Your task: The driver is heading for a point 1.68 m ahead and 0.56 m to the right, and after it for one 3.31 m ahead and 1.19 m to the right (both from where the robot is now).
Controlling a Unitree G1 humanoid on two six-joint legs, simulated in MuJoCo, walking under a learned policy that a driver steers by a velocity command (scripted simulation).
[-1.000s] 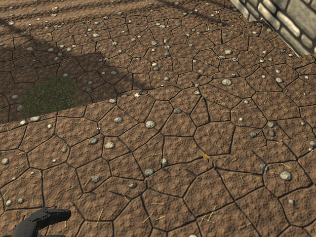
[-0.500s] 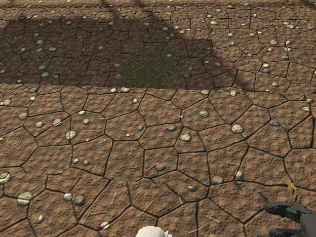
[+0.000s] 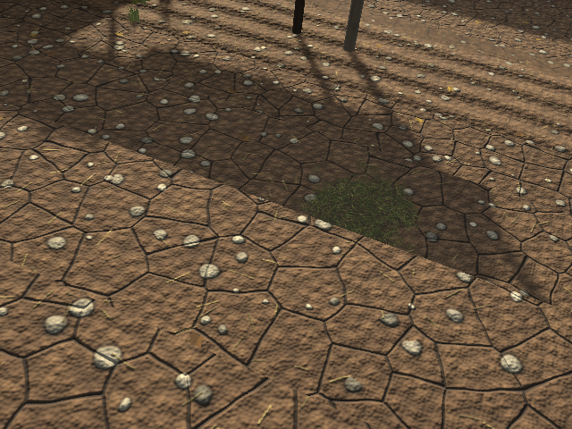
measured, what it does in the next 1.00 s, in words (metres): walks ahead, turning right: right foot, then left foot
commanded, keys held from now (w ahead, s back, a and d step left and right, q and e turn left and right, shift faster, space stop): w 0.12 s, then w+e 0.88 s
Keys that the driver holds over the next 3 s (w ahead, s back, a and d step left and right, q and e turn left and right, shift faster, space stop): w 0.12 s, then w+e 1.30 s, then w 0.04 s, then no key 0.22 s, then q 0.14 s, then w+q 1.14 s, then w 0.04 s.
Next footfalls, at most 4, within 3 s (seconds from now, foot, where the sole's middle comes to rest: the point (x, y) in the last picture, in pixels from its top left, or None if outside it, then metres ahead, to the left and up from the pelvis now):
0.44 right None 0.38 -0.06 -0.74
0.92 left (246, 407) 0.63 0.08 -0.74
1.50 right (387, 378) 0.83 -0.31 -0.90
1.86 left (373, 316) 1.04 -0.28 -0.90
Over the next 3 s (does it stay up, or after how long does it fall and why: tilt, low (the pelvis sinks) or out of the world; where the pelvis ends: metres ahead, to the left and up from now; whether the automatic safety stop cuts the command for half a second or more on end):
stays up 1.24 -0.40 -0.12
